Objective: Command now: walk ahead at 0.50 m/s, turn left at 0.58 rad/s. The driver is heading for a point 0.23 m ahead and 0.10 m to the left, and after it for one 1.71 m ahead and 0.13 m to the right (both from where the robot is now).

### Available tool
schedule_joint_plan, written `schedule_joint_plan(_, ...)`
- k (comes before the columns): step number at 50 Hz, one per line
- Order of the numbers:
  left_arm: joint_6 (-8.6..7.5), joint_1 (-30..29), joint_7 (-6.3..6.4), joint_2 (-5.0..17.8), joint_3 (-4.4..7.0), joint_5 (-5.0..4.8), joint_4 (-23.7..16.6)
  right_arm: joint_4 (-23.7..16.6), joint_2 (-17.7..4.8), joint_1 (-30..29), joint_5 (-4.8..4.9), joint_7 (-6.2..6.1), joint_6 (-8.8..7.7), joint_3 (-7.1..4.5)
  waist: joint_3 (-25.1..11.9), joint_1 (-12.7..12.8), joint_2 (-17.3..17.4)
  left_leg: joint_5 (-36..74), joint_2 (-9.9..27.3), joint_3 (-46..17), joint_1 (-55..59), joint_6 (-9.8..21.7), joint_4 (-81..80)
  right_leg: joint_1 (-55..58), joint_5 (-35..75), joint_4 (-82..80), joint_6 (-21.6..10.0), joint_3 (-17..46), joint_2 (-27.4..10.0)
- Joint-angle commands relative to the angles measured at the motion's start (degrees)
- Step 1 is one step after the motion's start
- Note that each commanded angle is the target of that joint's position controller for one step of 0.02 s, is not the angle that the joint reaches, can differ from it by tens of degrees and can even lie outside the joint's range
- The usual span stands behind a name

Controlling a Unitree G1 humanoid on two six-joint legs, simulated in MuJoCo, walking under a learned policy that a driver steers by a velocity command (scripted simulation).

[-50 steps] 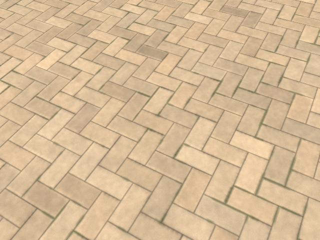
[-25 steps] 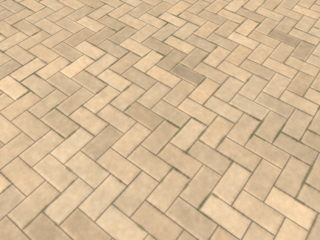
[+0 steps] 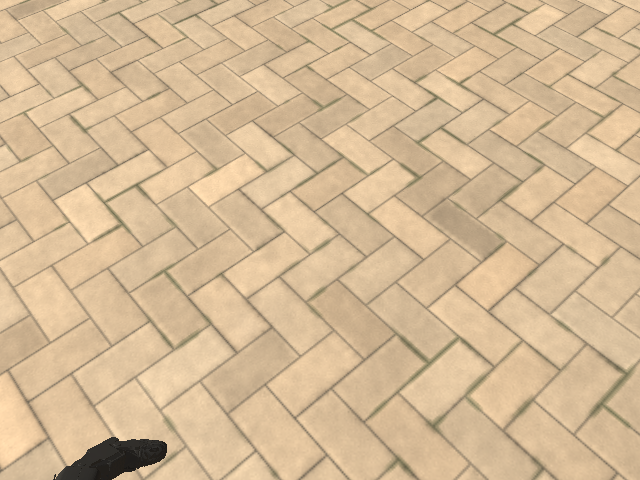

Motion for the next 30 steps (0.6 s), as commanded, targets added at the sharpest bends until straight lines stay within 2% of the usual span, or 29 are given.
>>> schedule_joint_plan(1, 0.98, 14.67, 0.84, 10.79, 3.86, -0.05, -0.07, -5.14, -6.05, 2.43, -0.9, -0.18, -0.3, -0.61, -11.98, 5.9, -7.86, -0.3, 5.15, 3.99, -30.97, 0.14, 30.04, 33.85, -21.37, -15.56, -10.04, 38.44, -25.09)
schedule_joint_plan(2, 0.94, 11.87, 0.62, 6.57, 2.83, -0.5, -0.35, -5.26, -5.48, -1.53, -1.38, 0.5, -0.07, -0.46, -5.64, 6.14, -2.13, 4.4, 7.02, 4.81, -30.21, -0.33, 28.11, 26.24, -18.26, -17.01, -8.91, 28.83, -21.54)
schedule_joint_plan(3, 0.81, 10.74, 0.6, 5.33, 2.37, -0.28, -0.11, -5.73, -4.29, -2.98, -1.47, 1.0, 0.22, -0.33, -3.02, 5.26, -2.93, 6.64, 8.6, 5.49, -28.8, -0.77, 25.65, 21.92, -12.46, -18.71, -7.37, 21.88, -18.81)
schedule_joint_plan(4, 0.4, 11.74, 0.75, 5.18, 2.22, -0.42, 0.83, -6.27, -4.13, -4.0, -2.25, 1.56, 0.83, -0.37, -1.68, 4.88, -5.43, 7.4, 9.74, 5.93, -28.03, -1.3, 24.15, 19.52, -6.91, -19.59, -6.75, 16.97, -17.14)
schedule_joint_plan(5, -0.1, 12.61, 0.62, 5.41, 2.29, -0.63, 1.58, -6.32, -3.7, -3.92, -2.43, 2.05, 1.54, -0.23, -1.53, 4.47, -6.43, 8.19, 10.04, 6.6, -27.25, -1.69, 24.05, 18.44, -2.43, -20.18, -6.41, 13.3, -15.99)
schedule_joint_plan(7, -1.25, 14.71, 0.2, 5.97, 2.58, -1.26, 2.61, -7.73, -3.17, -6.17, -2.19, 2.75, 2.3, -0.03, -2.23, 4.29, -6.3, 10.36, 10.48, 7.19, -28.89, -2.1, 23.56, 19.27, 5.06, -21.05, -7.06, 9.24, -16.21)
schedule_joint_plan(9, -1.68, 15.82, 0.02, 6.47, 2.88, -1.45, 3.25, -9.35, -2.81, -9.93, -2.21, 3.35, 2.63, 0.24, -1.73, 4.52, -5.67, 13.61, 11.3, 7.59, -32.51, -2.7, 22.03, 20.56, 7.62, -22.38, -7.67, 5.51, -16.48)
schedule_joint_plan(12, -1.54, 17.55, -0.08, 6.4, 2.98, -1.31, 4.34, -11.7, -2.21, -15.85, -2.08, 4.02, 2.57, 0.79, -0.13, 5.37, -5.37, 19.41, 11.71, 9.21, -35.08, -3.51, 15.08, 21.54, 10.49, -23.31, -7.39, -0.43, -15.22)
schedule_joint_plan(14, -1.47, 18.01, -0.14, 6.68, 3.07, -1.3, 4.8, -12.98, -1.32, -19.49, -1.92, 4.52, 2.31, 1.44, 0.6, 5.98, -5.42, 24.02, 11.63, 11.12, -32.87, -3.37, 7.75, 21.28, 11.48, -23.26, -6.5, -4.32, -14.08)
schedule_joint_plan(18, -1.0, 21.07, 0.32, 8.68, 3.63, -1.33, 6.15, -15.59, -1.26, -25.89, -2.2, 5.23, 2.14, 2.05, 2.19, 7.62, -5.4, 23.74, 10.99, 15.35, -29.08, -1.35, -2.77, 24.64, 14.58, -22.22, -5.35, -8.21, -15.66)
schedule_joint_plan(20, -0.21, 22.66, 0.6, 9.58, 3.83, -1.25, 7.01, -16.36, -1.9, -26.93, -2.6, 5.08, 2.2, 1.89, 2.14, 7.74, -5.51, 19.23, 9.5, 17.12, -27.68, 0.36, -5.65, 28.46, 22.01, -18.78, -4.73, -9.93, -16.61)
schedule_joint_plan(21, 0.24, 22.99, 0.77, 10.35, 3.97, -1.2, 7.3, -16.35, -2.28, -26.23, -2.79, 4.82, 2.24, 1.7, 1.25, 7.19, -6.01, 16.03, 7.82, 18.29, -25.34, 1.46, -6.72, 29.99, 30.88, -15.13, -4.33, -11.17, -16.78)
schedule_joint_plan(22, 0.75, 23.31, 0.93, 11.32, 4.15, -1.16, 7.56, -15.85, -2.89, -23.89, -2.98, 4.46, 2.19, 1.35, -0.66, 6.05, -6.66, 12.7, 5.64, 19.36, -21.68, 2.73, -7.5, 31.17, 40.0, -9.51, -4.03, -12.25, -16.9)
schedule_joint_plan(23, 1.26, 24.38, 0.96, 11.42, 3.94, -1.23, 8.06, -14.27, -3.51, -18.54, -3.39, 4.02, 1.77, 0.88, -3.92, 3.94, -6.3, 11.27, 3.42, 18.89, -14.28, 4.27, -9.89, 30.01, 44.49, -1.03, -4.02, -12.61, -16.86)
schedule_joint_plan(24, 1.57, 24.4, 0.86, 10.56, 3.37, -1.37, 7.97, -10.77, -4.59, -8.4, -3.96, 3.27, 1.08, 0.05, -9.31, -0.55, -3.63, 14.59, 2.85, 16.85, -0.11, 5.99, -14.51, 23.61, 38.39, 11.11, -2.96, -13.79, -15.5)
schedule_joint_plan(25, 1.38, 26.09, 0.13, 5.32, 1.73, -2.25, 5.49, -9.37, -9.31, -1.03, -4.82, 2.16, 0.72, -1.16, -17.52, -2.34, 5.34, 6.26, 17.9, -2.46, 19.25, 10.11, -16.65, 6.04, 12.47, 28.92, -0.93, -13.89, -12.39)
schedule_joint_plan(26, 1.35, 26.65, -0.52, 4.54, 1.77, -2.43, 3.45, -9.55, -13.75, -0.26, -2.33, 1.46, 1.24, -2.01, -22.91, -0.61, 13.49, 12.01, 32.26, -29.18, 26.56, 15.68, -25.16, -9.23, -25.62, 46.12, 1.27, -8.89, -2.03)
schedule_joint_plan(27, 1.57, 19.4, -0.18, 9.01, 2.96, -1.85, 2.86, -9.71, -12.54, -1.89, -1.55, 0.71, 1.57, -1.87, -17.15, -2.13, 3.07, 21.63, 30.28, -20.74, 21.98, 14.08, -24.86, -13.74, -20.47, 48.54, 0.51, -0.84, -4.14)
schedule_joint_plan(28, 1.03, 17.24, -0.43, 6.87, 2.33, -2.8, 2.61, -8.92, -9.5, -5.13, -1.57, 0.26, 0.99, -1.03, -10.31, -0.39, 2.07, 29.05, 27.95, -10.95, 14.15, 12.61, -24.8, -13.34, -16.44, 45.86, -0.21, 1.16, -5.65)
schedule_joint_plan(29, 0.97, 18.72, -0.65, 5.97, 2.14, -2.93, 3.9, -8.17, -6.53, -7.17, -1.69, 0.22, 0.31, -0.09, -5.91, 2.39, 0.29, 33.07, 24.88, -4.32, 6.68, 9.37, -26.61, -9.71, -14.44, 39.99, -0.64, 2.08, -7.27)
schedule_joint_plan(30, 1.77, 20.16, -0.87, 5.88, 2.34, -1.86, 4.92, -7.61, -4.66, -9.06, -1.44, 0.18, -0.41, 0.63, -3.62, 4.6, 1.18, 34.06, 22.42, 0.15, 1.95, 6.95, -28.18, -6.61, -13.43, 36.25, -0.58, 2.75, -7.92)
